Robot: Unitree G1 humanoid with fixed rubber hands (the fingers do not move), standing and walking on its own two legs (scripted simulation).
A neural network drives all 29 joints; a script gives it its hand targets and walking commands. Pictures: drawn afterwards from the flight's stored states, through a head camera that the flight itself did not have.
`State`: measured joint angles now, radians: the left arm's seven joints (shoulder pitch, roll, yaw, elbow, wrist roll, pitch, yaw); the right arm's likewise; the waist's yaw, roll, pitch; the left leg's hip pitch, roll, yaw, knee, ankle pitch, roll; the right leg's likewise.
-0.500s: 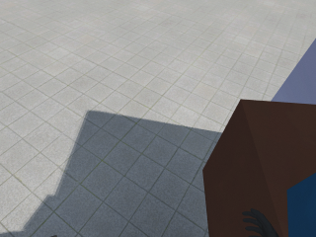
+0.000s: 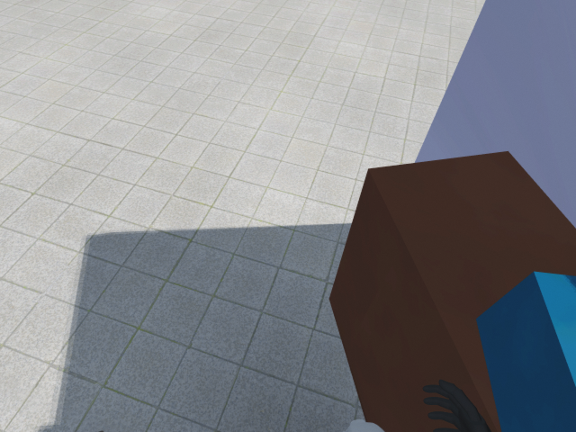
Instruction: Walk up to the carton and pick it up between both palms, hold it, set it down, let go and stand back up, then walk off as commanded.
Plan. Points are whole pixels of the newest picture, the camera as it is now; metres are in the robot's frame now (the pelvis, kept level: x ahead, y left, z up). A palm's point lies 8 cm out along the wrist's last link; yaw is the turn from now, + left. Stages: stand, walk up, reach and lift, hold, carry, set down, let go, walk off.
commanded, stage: walk up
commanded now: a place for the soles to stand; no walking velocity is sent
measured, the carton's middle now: out of the picture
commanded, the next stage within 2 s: none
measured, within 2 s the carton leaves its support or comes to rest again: neither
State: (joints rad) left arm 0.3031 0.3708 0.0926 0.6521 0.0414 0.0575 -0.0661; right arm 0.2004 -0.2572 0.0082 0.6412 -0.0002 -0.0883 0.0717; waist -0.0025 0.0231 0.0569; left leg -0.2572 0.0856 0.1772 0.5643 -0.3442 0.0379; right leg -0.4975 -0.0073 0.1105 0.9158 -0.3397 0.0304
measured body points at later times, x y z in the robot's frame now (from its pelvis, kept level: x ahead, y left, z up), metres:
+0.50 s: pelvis +0.03 +0.03 -0.02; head +0.07 +0.02 +0.42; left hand +0.24 +0.29 -0.12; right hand +0.10 -0.24 -0.12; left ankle +0.05 +0.12 -0.74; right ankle +0.05 -0.15 -0.71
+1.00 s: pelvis +0.05 +0.03 -0.03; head +0.08 +0.00 +0.42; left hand +0.32 +0.23 -0.11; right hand +0.03 -0.24 -0.13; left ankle +0.14 +0.12 -0.74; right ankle -0.01 -0.13 -0.73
